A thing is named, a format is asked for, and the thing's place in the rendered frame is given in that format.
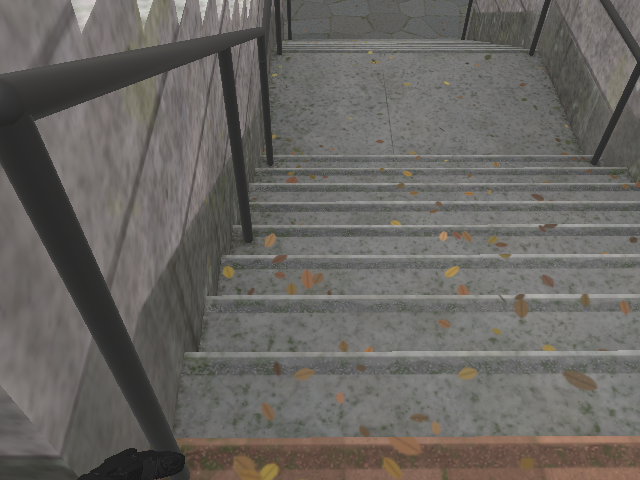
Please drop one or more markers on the left robot hand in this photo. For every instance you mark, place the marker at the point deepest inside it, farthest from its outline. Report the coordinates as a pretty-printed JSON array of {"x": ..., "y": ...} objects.
[{"x": 132, "y": 465}]

